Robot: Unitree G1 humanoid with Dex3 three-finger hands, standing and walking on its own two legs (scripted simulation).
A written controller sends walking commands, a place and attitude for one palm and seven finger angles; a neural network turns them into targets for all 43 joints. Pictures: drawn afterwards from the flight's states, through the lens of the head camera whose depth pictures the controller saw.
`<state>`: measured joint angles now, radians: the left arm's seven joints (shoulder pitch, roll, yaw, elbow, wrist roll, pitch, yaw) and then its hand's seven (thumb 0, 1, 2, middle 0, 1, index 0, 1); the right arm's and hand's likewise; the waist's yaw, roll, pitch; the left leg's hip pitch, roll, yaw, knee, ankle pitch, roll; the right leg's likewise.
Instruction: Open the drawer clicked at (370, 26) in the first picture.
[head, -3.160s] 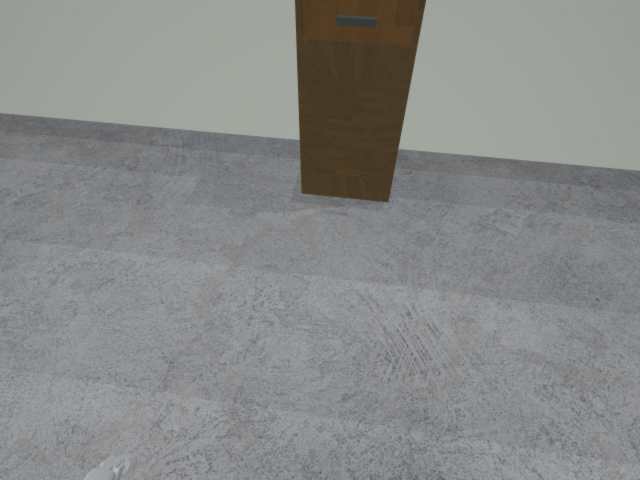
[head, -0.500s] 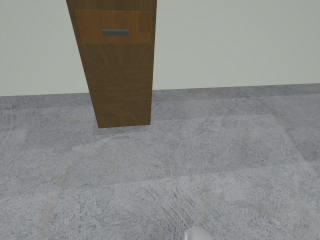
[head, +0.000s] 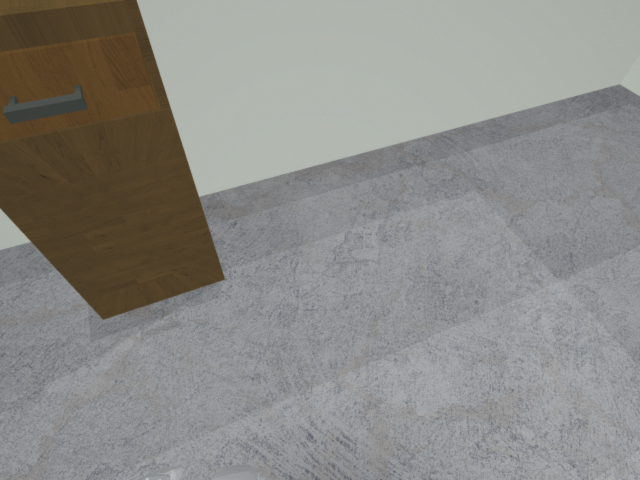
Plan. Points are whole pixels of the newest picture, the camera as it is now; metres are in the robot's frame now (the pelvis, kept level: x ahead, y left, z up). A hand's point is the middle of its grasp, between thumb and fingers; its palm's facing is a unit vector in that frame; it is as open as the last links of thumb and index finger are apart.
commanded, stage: turn to face it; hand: left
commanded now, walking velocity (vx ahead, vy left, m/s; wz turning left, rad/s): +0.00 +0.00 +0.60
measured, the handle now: (46, 101) +0.73 +0.54 +0.04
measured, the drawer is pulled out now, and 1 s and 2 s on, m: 0.00 0.00 0.00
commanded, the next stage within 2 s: take the last steps up to it in 0.82 s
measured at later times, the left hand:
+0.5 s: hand out of the picture +0.12 +0.24 -0.17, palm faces +0.26 -0.95 -0.19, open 7.4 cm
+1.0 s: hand out of the picture +0.09 +0.17 -0.15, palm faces +0.43 -0.87 -0.24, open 7.3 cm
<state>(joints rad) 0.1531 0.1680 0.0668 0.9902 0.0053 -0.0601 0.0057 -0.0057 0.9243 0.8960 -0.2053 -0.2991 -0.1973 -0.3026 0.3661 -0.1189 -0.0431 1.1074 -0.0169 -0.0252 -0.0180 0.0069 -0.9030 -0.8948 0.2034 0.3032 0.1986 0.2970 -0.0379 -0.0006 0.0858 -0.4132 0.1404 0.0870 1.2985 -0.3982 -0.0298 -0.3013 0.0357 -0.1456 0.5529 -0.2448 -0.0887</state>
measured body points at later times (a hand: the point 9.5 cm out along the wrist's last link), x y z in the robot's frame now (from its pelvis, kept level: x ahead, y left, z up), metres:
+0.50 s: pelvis +0.11 +0.04 +0.00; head +0.14 +0.07 +0.45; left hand +0.11 +0.29 -0.16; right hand +0.24 -0.17 -0.14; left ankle +0.16 +0.14 -0.73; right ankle +0.11 -0.11 -0.66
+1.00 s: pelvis +0.12 -0.02 +0.01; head +0.15 -0.03 +0.46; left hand +0.07 +0.21 -0.13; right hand +0.28 -0.24 -0.14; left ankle +0.05 +0.11 -0.66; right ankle +0.16 -0.12 -0.73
